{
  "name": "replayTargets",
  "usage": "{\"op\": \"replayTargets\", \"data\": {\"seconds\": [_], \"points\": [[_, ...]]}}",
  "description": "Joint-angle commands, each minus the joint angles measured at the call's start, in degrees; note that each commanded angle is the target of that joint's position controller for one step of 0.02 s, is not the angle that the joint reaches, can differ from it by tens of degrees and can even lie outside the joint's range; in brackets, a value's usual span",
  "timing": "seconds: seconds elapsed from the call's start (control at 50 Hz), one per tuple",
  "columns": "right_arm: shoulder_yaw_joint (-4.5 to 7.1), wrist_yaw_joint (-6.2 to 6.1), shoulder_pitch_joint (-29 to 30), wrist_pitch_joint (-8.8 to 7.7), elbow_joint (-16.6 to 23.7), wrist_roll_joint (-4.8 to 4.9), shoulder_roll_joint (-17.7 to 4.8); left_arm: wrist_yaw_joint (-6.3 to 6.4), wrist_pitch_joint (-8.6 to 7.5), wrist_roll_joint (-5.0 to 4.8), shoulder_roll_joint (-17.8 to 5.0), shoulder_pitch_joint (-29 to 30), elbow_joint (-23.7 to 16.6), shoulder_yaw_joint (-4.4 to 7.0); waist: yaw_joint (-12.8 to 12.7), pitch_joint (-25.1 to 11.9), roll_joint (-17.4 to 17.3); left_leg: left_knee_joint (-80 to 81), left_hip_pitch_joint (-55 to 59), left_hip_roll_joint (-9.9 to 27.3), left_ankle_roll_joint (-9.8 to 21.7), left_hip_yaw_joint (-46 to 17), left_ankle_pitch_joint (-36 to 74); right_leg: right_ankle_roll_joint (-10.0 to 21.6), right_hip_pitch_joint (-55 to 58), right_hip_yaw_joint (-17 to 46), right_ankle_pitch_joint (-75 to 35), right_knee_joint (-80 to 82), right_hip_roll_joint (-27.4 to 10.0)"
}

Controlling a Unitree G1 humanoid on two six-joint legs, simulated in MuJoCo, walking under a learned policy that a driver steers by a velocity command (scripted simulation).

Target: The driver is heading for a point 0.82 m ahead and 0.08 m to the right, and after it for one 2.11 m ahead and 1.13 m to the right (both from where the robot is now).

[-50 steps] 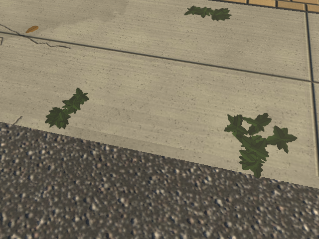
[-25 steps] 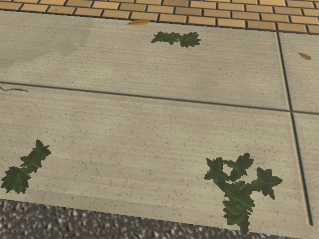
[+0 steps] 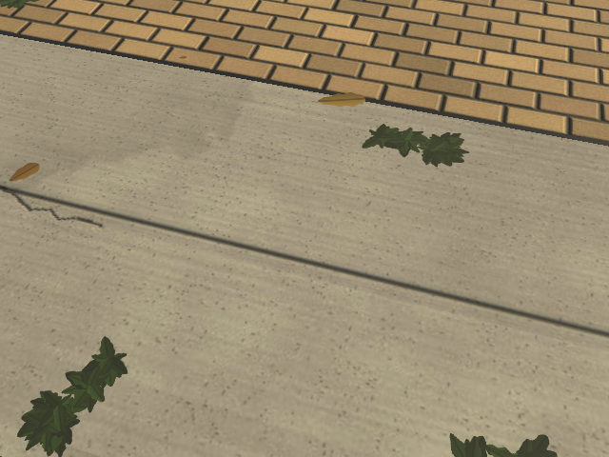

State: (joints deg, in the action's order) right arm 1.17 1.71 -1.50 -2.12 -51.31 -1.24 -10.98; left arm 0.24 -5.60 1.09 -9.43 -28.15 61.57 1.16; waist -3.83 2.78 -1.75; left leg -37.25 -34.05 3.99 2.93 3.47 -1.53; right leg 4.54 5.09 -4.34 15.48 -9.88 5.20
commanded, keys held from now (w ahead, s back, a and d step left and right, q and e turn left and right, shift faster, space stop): w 0.40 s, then w+e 0.60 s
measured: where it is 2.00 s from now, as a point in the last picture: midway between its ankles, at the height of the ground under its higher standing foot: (430, 247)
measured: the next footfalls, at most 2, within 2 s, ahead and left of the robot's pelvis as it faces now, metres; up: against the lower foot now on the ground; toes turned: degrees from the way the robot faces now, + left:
left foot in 0.10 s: +0.23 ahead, +0.10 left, +0.00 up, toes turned +4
right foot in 0.68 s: +0.52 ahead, -0.07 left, +0.00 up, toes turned -10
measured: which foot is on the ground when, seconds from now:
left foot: up 0.00-0.08, down 0.10-0.70, up 0.72-1.00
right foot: down 0.00-0.10, up 0.12-0.66, down 0.68-1.00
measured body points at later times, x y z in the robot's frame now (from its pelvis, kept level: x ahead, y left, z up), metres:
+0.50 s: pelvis +0.26 +0.04 +0.00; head +0.28 +0.05 +0.45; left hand +0.41 +0.26 -0.13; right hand +0.19 -0.19 -0.14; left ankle +0.19 +0.10 -0.74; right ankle +0.43 -0.11 -0.69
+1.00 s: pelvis +0.53 -0.03 +0.01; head +0.56 -0.05 +0.45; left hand +0.58 +0.24 -0.13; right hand +0.63 -0.31 -0.11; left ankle +0.72 +0.12 -0.67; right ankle +0.48 -0.06 -0.74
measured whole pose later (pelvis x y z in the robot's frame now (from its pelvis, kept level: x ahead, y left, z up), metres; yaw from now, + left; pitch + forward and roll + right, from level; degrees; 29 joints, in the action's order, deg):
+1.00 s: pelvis +0.53 -0.03 +0.01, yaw -17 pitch +1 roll +0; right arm 2.7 0.8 -4.6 -2.2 -47.2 -2.3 -13.5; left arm -0.3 -3.3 0.0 -13.1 -22.3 55.8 4.0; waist -3.1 2.4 -1.8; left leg -49.3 -38.3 7.0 -2.5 -2.5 -6.0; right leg 7.7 -4.8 4.3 11.3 -16.1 8.4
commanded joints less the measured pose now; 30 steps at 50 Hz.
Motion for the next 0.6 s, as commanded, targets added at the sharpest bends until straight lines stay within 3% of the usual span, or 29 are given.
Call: {"op": "replayTargets", "data": {"seconds": [0.02, 0.06, 0.08, 0.1, 0.12, 0.14, 0.16, 0.18, 0.2, 0.22, 0.24, 0.28, 0.32, 0.42, 0.54, 0.6], "points": [[0.83, -0.2, 5.5, -1.27, 4.8, 0.06, -4.1, 0.82, -0.1, 0.51, -8.4, -3.8, -0.3, 1.53, 1.3, 4.1, 5.5, 3.5, -1.9, -1.4, 1.8, 0.8, -3.9, 6.8, 2.2, 7.5, -34.3, -1.7, -18.4], [1.45, -0.7, 0.0, -1.88, 3.3, 0.05, -4.9, 1.05, 0.02, 0.61, -9.3, -1.8, -0.3, 1.78, 4.2, 1.4, 6.0, 6.4, 7.4, -4.4, 3.8, 2.2, -8.2, 5.5, 2.1, 5.9, -47.9, -8.9, -18.1], [2.09, -1.14, -7.6, -2.33, 0.8, -0.07, -5.6, 0.95, 0.21, 0.44, -9.6, -0.9, -0.3, 1.87, 7.3, -2.3, 5.4, 9.4, 16.4, -6.3, 5.0, 3.1, -7.5, 4.6, 0.9, 4.6, -52.3, -17.4, -16.8], [3.14, -1.75, -17.7, -2.92, -2.5, -0.87, -7.8, 0.81, 0.21, 0.07, -9.1, -0.2, -0.8, 1.63, 11.1, -7.9, 3.8, 10.7, 30.7, -4.1, 7.0, 0.4, -6.0, 3.5, -6.5, 3.0, -45.7, -29.2, -14.5], [4.64, -2.38, -26.9, -3.24, -3.8, -2.39, -13.5, 0.39, 0.08, -1.31, -5.8, -1.6, -3.1, 0.67, 12.7, -16.0, -4.0, 12.0, 47.3, 11.4, 11.5, -18.6, -11.6, 1.6, -22.4, -0.1, -22.3, -48.7, -9.6], [5.21, -1.73, -26.9, -2.52, -4.1, -1.53, -15.4, 0.06, 0.25, -2.04, -4.3, -6.3, -2.5, 0.9, 10.2, -20.3, -11.2, 19.7, 54.0, 21.4, 18.0, -41.7, -11.5, 0.6, -37.0, 2.3, 16.4, -64.2, -0.4], [4.62, -1.38, -20.9, -2.04, -3.5, 0.39, -12.2, 0.23, 0.64, -0.59, -8.3, -0.2, -3.2, 2.06, 8.3, -11.9, -2.5, 21.6, 46.6, 17.6, 15.3, -36.1, -16.9, 1.4, -41.7, 7.5, 10.9, -66.1, -4.8], [3.67, -1.14, -15.3, -2.22, -2.4, 0.8, -8.8, -0.16, 0.31, -0.3, -7.6, 4.2, -4.7, 2.06, 6.6, -5.0, -1.0, 23.9, 37.6, 15.6, 13.4, -28.2, -15.1, 1.5, -41.8, 7.1, 5.2, -63.4, -6.9], [2.97, -0.98, -12.8, -2.61, -2.3, 0.56, -6.3, -0.33, 0.37, -0.21, -6.5, 5.9, -4.9, 2.02, 4.9, -2.0, 0.3, 26.0, 31.6, 12.8, 11.4, -22.9, -10.8, 1.3, -39.3, 6.8, 2.0, -60.2, -8.8], [2.45, -1.17, -12.7, -2.97, -3.0, 0.7, -4.6, -0.55, 1.03, 0.62, -5.8, 5.7, -4.8, 2.07, 3.4, -0.5, -0.3, 27.2, 27.5, 10.4, 9.8, -18.7, -6.8, 0.7, -36.7, 6.6, 0.8, -57.7, -9.8], [2.01, -1.38, -13.5, -3.3, -3.9, 0.71, -3.4, -0.96, 1.8, 1.05, -4.5, 4.4, -4.4, 1.85, 2.2, -0.6, -1.3, 28.1, 25.3, 9.0, 8.9, -15.6, -4.4, 0.0, -34.2, 6.2, 0.1, -56.0, -10.3], [2.04, -1.62, -17.1, -4.14, -5.5, 0.8, -4.3, -1.49, 2.74, 1.21, -3.9, 5.3, -4.8, 1.97, 1.6, -0.5, -1.1, 28.8, 24.5, 7.9, 9.1, -12.7, 1.4, -1.0, -34.4, 5.0, -1.2, -54.3, -10.3], [2.25, -1.73, -19.3, -4.38, -6.4, 0.79, -5.9, -1.74, 3.35, 1.18, -4.3, 9.8, -6.4, 2.07, 1.8, 1.0, -1.1, 30.3, 24.9, 7.3, 9.2, -10.7, 2.4, -1.9, -38.2, 4.1, -4.7, -51.3, -11.2], [1.7, -1.82, -24.4, -4.14, -7.6, 0.64, -5.7, -1.96, 3.44, 0.31, -4.5, 21.7, -10.4, 1.66, 4.3, 3.0, -1.3, 31.2, 29.0, 5.7, 7.9, -6.9, 7.7, -3.3, -43.2, 2.0, -13.4, -38.1, -11.1], [1.48, -2.9, -29.6, -4.24, -9.6, -0.19, -5.3, -2.12, 3.04, 0.0, -4.1, 30.0, -13.3, 0.91, 6.7, 4.5, -1.7, 29.8, 38.1, 8.3, 6.7, -1.1, 15.0, -0.2, -42.7, 0.4, -14.7, -27.4, -8.1], [1.69, -3.64, -28.3, -4.07, -9.8, -0.41, -6.2, -2.03, 2.52, 0.31, -4.5, 29.1, -13.7, 1.25, 5.1, 3.6, -1.9, 23.7, 41.9, 9.6, 6.0, 2.0, 29.8, 2.7, -38.3, -1.9, -8.9, -24.1, -5.6]]}}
